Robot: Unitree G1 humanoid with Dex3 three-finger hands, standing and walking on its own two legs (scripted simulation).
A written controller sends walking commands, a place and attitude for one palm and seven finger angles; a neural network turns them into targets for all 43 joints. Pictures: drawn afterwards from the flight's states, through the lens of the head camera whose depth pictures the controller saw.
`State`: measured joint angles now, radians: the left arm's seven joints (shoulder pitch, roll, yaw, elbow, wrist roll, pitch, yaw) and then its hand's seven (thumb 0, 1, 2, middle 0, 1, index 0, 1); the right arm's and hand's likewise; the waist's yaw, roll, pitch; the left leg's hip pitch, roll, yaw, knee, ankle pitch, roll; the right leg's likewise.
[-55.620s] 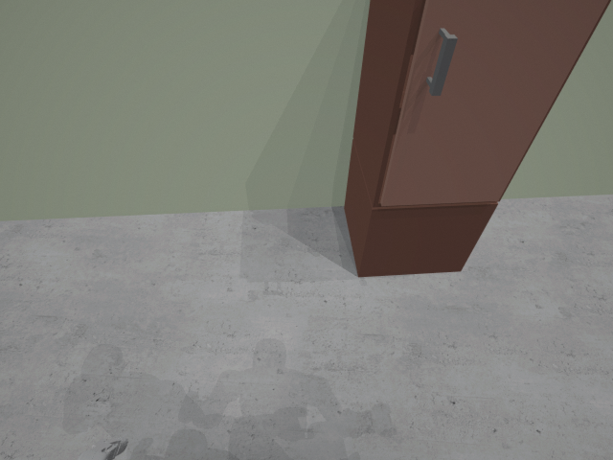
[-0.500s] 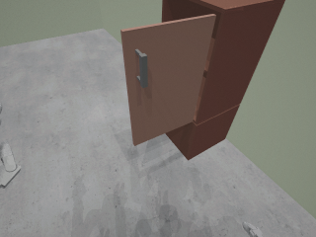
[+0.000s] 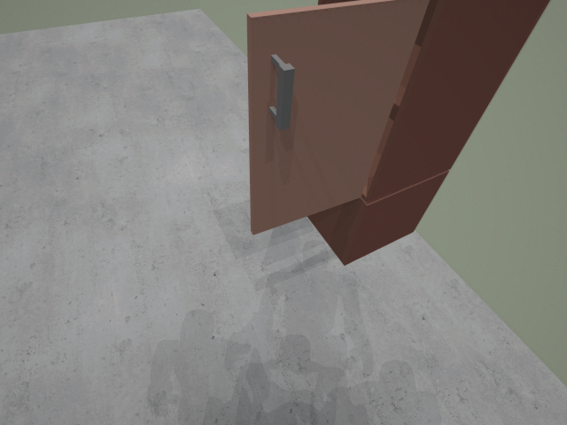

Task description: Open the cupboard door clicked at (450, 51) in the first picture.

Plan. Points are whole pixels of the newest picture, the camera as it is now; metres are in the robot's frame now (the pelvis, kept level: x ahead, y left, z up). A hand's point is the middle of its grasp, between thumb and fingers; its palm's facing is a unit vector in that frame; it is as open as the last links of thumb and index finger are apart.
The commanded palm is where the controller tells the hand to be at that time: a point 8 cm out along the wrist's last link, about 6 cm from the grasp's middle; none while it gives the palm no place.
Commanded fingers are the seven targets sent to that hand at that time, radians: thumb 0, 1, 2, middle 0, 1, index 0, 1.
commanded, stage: let the arm hang, fingers relaxed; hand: left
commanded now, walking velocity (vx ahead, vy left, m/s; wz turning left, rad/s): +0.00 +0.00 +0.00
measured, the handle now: (279, 93) +0.65 +0.06 +0.13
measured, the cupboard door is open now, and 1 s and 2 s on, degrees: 87 87 87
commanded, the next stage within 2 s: look to check the result in 0.74 s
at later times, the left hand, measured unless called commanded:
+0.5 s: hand out of the picture -0.03 +0.18 -0.17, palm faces +0.02 -0.98 -0.20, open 7.4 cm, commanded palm none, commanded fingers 0.00 0.90 0.90 -0.20 -0.30 -0.20 -0.30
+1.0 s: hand out of the picture -0.02 +0.16 -0.17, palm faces +0.04 -0.98 -0.18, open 7.4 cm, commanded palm none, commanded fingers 0.00 0.90 0.90 -0.20 -0.30 -0.20 -0.30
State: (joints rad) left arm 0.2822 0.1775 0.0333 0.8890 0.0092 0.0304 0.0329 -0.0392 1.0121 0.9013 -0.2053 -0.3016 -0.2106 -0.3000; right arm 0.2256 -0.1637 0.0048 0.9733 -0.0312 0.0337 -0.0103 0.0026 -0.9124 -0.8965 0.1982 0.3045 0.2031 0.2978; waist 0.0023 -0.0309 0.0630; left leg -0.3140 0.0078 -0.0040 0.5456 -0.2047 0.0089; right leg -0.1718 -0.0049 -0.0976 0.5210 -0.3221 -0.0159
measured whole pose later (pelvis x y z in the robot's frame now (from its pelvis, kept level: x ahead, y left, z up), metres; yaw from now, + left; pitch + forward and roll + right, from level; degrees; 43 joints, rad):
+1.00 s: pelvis +0.01 +0.00 +0.01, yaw -1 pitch -2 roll +0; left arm 0.32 0.10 0.02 1.16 0.01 0.00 0.04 0.00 0.91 0.90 -0.20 -0.30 -0.20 -0.30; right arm 0.29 -0.12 -0.01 1.15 -0.02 0.02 -0.03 0.00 -0.91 -0.90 0.19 0.30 0.20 0.30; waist -0.01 0.02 0.05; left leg -0.25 0.00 0.02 0.45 -0.17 0.01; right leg -0.13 -0.01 -0.07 0.45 -0.30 -0.01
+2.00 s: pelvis +0.03 -0.01 +0.01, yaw -1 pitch -2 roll +0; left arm 0.30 0.12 0.02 1.15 0.00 -0.01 0.04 0.00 0.91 0.90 -0.19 -0.30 -0.20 -0.30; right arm 0.25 -0.14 0.00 1.17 -0.02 0.02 -0.04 0.00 -0.91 -0.90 0.19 0.30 0.20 0.30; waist -0.01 0.01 0.06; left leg -0.20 0.01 0.01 0.42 -0.20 -0.01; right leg -0.06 0.00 -0.08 0.39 -0.31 -0.03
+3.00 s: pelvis +0.04 -0.01 +0.01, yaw -2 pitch -2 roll +0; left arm 0.30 0.12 0.02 1.15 0.01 -0.01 0.04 0.00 0.91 0.90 -0.19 -0.30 -0.20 -0.30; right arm 0.25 -0.14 0.00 1.16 -0.02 0.02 -0.04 0.00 -0.91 -0.90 0.20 0.30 0.20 0.30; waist 0.00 0.01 0.06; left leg -0.18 0.02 0.03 0.41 -0.20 -0.01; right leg -0.05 0.01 -0.07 0.38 -0.30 -0.03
